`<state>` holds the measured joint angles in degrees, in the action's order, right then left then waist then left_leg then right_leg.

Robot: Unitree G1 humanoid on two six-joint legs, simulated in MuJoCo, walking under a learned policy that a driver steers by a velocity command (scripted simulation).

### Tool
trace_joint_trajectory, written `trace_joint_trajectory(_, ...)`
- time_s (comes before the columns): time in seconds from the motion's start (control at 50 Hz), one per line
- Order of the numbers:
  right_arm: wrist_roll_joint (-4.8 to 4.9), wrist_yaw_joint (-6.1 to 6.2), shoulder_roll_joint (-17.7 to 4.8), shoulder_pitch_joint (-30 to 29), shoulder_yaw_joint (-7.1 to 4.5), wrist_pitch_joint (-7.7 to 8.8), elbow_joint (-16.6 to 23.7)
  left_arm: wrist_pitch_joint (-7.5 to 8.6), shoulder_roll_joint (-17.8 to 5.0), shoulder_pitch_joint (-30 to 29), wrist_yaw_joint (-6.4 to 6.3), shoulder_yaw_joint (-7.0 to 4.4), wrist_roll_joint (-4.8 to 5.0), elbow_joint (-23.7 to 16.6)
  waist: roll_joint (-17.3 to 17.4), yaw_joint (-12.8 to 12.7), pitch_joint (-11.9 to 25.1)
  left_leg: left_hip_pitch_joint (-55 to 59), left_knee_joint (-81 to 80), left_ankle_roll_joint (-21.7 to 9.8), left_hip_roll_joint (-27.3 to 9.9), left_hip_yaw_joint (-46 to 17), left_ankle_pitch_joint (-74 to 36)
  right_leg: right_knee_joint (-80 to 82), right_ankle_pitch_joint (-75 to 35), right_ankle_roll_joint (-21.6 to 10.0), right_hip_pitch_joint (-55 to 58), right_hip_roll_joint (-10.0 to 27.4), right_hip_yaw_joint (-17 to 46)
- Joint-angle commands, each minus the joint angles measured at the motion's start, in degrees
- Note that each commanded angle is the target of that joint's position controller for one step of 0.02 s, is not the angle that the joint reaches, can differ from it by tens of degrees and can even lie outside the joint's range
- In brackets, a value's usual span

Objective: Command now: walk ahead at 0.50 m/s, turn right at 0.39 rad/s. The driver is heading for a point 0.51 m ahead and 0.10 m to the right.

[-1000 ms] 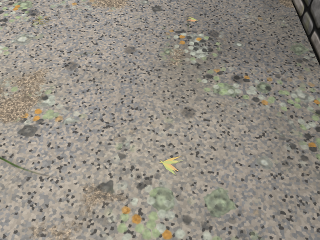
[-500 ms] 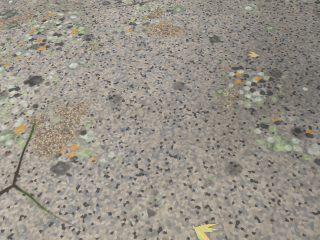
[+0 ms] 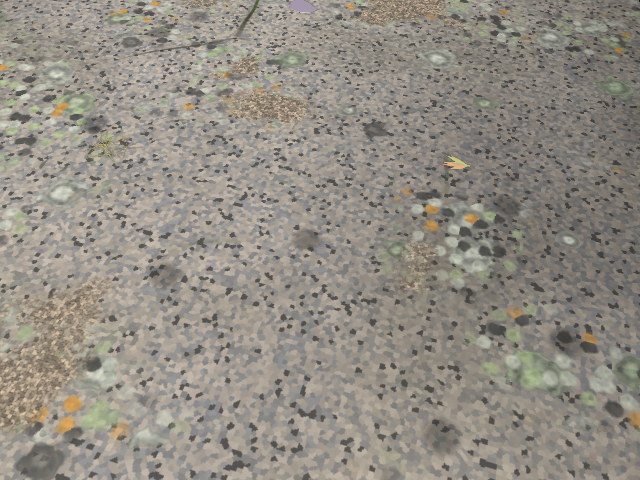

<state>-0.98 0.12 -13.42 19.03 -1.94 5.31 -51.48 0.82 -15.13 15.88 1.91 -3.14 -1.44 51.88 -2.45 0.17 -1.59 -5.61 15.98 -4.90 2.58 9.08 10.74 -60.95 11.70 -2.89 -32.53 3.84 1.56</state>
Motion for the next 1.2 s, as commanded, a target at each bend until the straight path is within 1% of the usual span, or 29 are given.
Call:
trace_joint_trajectory(0.02,0.12,0.35,-5.7,1.4,-1.25,1.09,1.7,-0.25,-1.5,-1.7,0.61,-0.4,-0.07,-3.3,6.0,-0.4,-2.3,1.2,-9.6,-3.3,-15.9,-7.3,-13.9,1.5,-6.0,0.8,-7.1,1.7,0.4)
trace_joint_trajectory(0.12,0.1,0.84,-5.9,4.2,-1.19,0.88,-0.3,0.11,0.2,-11.4,1.37,0.72,-0.25,-6.8,6.0,1.4,-4.3,3.6,-8.5,-2.1,-15.2,-0.5,-21.4,16.5,-12.7,0.5,-5.7,0.5,-4.7)
trace_joint_trajectory(0.2,-0.18,1.51,-7.0,7.2,-1.42,0.08,-2.3,0.24,-0.1,-15.8,1.74,1.0,-0.52,-9.2,6.1,2.3,-4.7,10.6,-4.2,-1.6,-17.2,2.7,-32.8,23.5,-8.6,-2.6,-3.6,-1.5,-8.7)
trace_joint_trajectory(0.26,-0.43,2.1,-9.3,5.7,-2.0,-0.85,-2.4,0.14,-1.8,-10.5,1.12,0.14,-0.72,-8.3,8.4,-1.0,-0.5,13.7,7.9,-1.1,-18.0,5.2,-56.4,24.8,0.4,-6.4,5.2,-6.7,-11.6)
trace_joint_trajectory(0.3,-0.3,1.91,-10.6,4.5,-2.4,-1.88,-1.8,0.89,-4.5,2.1,0.35,-1.59,-1.09,-4.6,6.9,-6.6,6.7,8.3,28.4,-0.5,-17.5,6.0,-51.8,31.0,1.7,-9.9,21.4,-9.8,-10.2)
trace_joint_trajectory(0.32,-0.18,1.6,-9.2,4.1,-2.05,-1.74,0.0,1.02,-9.6,10.0,-0.57,-3.47,-1.76,-2.8,1.3,-9.9,12.0,-4.2,46.1,1.3,-15.4,6.2,-31.4,34.3,7.0,-13.3,35.2,-0.5,3.0)
trace_joint_trajectory(0.34,0.6,0.29,-4.5,4.0,-1.47,-1.07,4.4,0.21,-15.2,6.6,-1.01,-5.03,-0.45,-4.3,-13.3,-5.4,15.7,-30.5,68.1,5.1,-0.7,1.6,19.0,41.2,5.1,-22.8,50.7,14.9,36.5)
trace_joint_trajectory(0.36,-0.17,0.03,-8.6,-2.7,-1.95,-0.28,5.9,-0.42,-14.4,7.1,-1.13,-4.83,0.85,-4.5,-1.2,-7.5,13.9,-37.2,69.5,4.4,-2.9,-10.3,16.3,44.6,0.4,-22.4,49.1,15.0,36.8)
trace_joint_trajectory(0.4,0.67,-0.09,-7.1,-3.6,-1.49,0.92,6.2,-0.05,-8.8,2.0,-1.76,-3.42,1.02,-3.8,5.1,-2.5,2.1,-35.0,59.3,4.1,-7.9,-10.9,8.4,46.6,-10.5,-17.8,34.3,11.7,23.7)
trace_joint_trajectory(0.44,-1.33,-0.06,-6.4,-2.0,-1.41,-1.02,5.8,0.98,-6.3,-1.4,-2.1,-2.51,1.36,-4.4,4.6,1.0,0.6,-28.0,52.7,5.5,-9.5,-11.3,7.8,47.8,-17.5,-14.9,26.1,6.5,16.5)
trace_joint_trajectory(0.48,-1.99,-0.48,-5.6,-1.6,-1.35,-2.89,6.2,2.17,-6.9,-0.4,-1.83,-2.45,1.69,-4.1,3.3,1.9,1.3,-26.4,49.1,6.8,-9.3,-10.3,7.4,48.4,-21.2,-14.9,23.7,4.3,14.0)
trace_joint_trajectory(0.54,-1.7,-0.98,-4.9,-6.7,-1.13,-3.6,8.0,2.87,-7.9,3.0,-1.63,-2.53,1.45,-3.2,1.6,0.5,-0.3,-29.2,41.2,7.8,-9.7,-8.6,0.5,50.6,-21.4,-13.1,23.1,2.7,11.4)
trace_joint_trajectory(0.58,-1.39,-0.96,-4.8,-10.4,-0.99,-3.55,9.1,2.87,-7.3,5.1,-1.66,-2.17,1.41,-2.5,0.9,-0.8,-1.4,-29.9,35.2,7.8,-9.0,-7.7,-3.8,48.7,-33.8,-10.6,24.6,1.8,9.1)
trace_joint_trajectory(0.62,-0.95,-0.96,-4.2,-12.5,-0.58,-3.38,9.7,2.71,-7.2,6.8,-1.89,-1.92,1.45,-1.8,-0.3,-1.9,0.0,-28.1,30.2,7.1,-7.3,-6.7,-7.2,45.7,-44.7,-7.7,27.0,0.8,6.5)
trace_joint_trajectory(0.7,-0.31,-0.62,-4.3,-15.7,-0.09,-2.85,10.1,2.08,-6.5,8.7,-2.73,-1.17,0.79,-0.8,-2.1,-4.0,1.3,-24.9,22.0,5.1,-4.0,-5.9,-10.5,42.2,-47.9,-5.4,31.9,1.1,6.2)
trace_joint_trajectory(0.74,-0.51,-0.3,-5.2,-13.7,-0.25,-2.34,9.2,1.9,-6.6,7.8,-3.19,-0.98,0.34,-0.6,-2.8,-3.0,1.4,-21.2,18.3,3.6,-2.6,-6.6,-8.0,38.8,-49.6,-5.1,33.4,2.2,7.6)
trace_joint_trajectory(0.78,-0.8,0.4,-7.1,-5.5,-0.96,-1.46,6.2,2.18,-7.7,5.2,-3.61,-1.15,0.68,-0.8,-2.5,1.1,3.1,-12.8,11.7,1.5,-1.3,-7.4,-8.3,31.2,-52.3,-4.0,34.2,2.3,8.9)
trace_joint_trajectory(0.8,-1.05,0.77,-7.6,-0.2,-1.1,-0.45,4.5,2.51,-7.8,3.9,-3.48,-1.06,1.39,-1.0,-0.1,4.1,5.2,-4.4,5.6,0.4,-3.6,-8.8,-20.4,23.8,-45.9,-3.0,31.9,0.1,7.8)
trace_joint_trajectory(0.82,-1.64,1.21,-11.6,4.9,-1.69,0.2,3.8,3.08,-4.9,6.6,-3.4,-0.19,2.01,-2.6,7.6,3.7,12.2,10.0,11.4,-3.1,-16.6,-19.6,-51.0,10.9,-20.6,-1.4,22.9,-3.8,6.0)
trace_joint_trajectory(0.84,-0.24,0.73,-12.8,4.2,-2.17,-0.87,3.8,2.16,-1.5,17.3,-3.55,0.18,3.81,0.0,17.2,0.5,21.1,19.7,13.3,-14.9,-29.3,-33.9,-69.9,-4.1,24.6,0.5,13.1,-12.5,3.0)
trace_joint_trajectory(0.86,1.36,0.07,-9.3,2.4,-1.41,-1.65,4.6,1.01,-6.0,14.4,-3.84,-0.52,1.47,1.7,7.7,0.9,18.7,12.5,9.3,-14.8,-26.7,-34.2,-58.1,-7.1,23.9,0.2,12.0,-11.0,6.1)
trace_joint_trajectory(0.88,1.3,0.1,-6.4,-2.8,-0.49,-1.9,5.0,0.46,-5.5,10.2,-3.58,-0.64,0.55,1.3,5.4,-0.2,11.2,5.2,6.2,-12.9,-23.6,-29.2,-45.5,-7.0,20.5,0.7,10.9,-9.2,6.6)
trace_joint_trajectory(0.9,0.84,0.34,-3.9,-6.6,0.45,-2.25,5.4,-0.06,-4.5,7.6,-3.3,-0.33,0.11,1.1,4.3,-1.2,6.8,-0.7,3.0,-10.5,-20.6,-25.3,-36.4,-3.4,18.3,1.2,11.3,-7.4,6.1)
trace_joint_trajectory(0.92,0.65,0.75,-3.3,-8.2,0.91,-2.46,5.1,-0.88,-3.9,6.1,-2.95,-0.19,-0.08,1.0,6.3,-1.9,4.0,-5.7,0.3,-8.5,-18.1,-21.7,-30.7,0.8,16.6,2.0,13.4,-6.1,5.5)
trace_joint_trajectory(0.98,-0.19,0.93,-4.6,-8.0,0.86,-2.73,3.2,-2.77,-1.6,8.3,-2.81,0.66,0.04,3.2,9.3,-3.2,4.4,-10.8,-1.3,-6.3,-13.8,-16.3,-22.3,10.4,14.8,3.3,20.3,-6.3,1.6)
trace_joint_trajectory(1.1,0.02,0.84,-7.2,-7.2,0.02,-4.53,0.9,-3.5,-1.6,3.9,-3.44,1.33,0.36,5.1,10.3,-1.7,3.1,-13.5,-4.7,-4.7,-13.3,-19.5,10.3,26.4,8.0,2.3,23.7,-5.1,-1.5)
trace_joint_trajectory(1.14,0.48,1.0,-6.6,-7.3,0.08,-5.33,0.3,-2.86,-1.0,4.4,-3.53,1.72,0.07,6.3,8.1,-2.3,0.9,-17.7,-5.0,-1.8,-12.5,-19.6,17.5,34.7,3.1,0.9,27.9,-4.6,-1.1)
trace_joint_trajectory(1.18,0.84,0.81,-5.2,-4.9,0.17,-5.64,-0.5,-1.66,-3.4,3.3,-3.9,1.84,-0.57,6.1,2.7,-0.5,-1.6,-18.0,-2.6,2.4,-9.4,-17.8,16.5,42.8,6.5,-1.2,25.1,1.9,8.2)
trace_joint_trajectory(1.2,1.24,0.58,-3.9,-4.9,0.27,-5.81,-0.9,-1.24,-3.2,1.3,-3.8,2.02,0.45,6.9,-2.7,1.1,-4.2,-11.4,-0.5,3.0,-5.9,-13.7,9.4,45.3,12.8,-2.0,15.1,2.9,10.1)
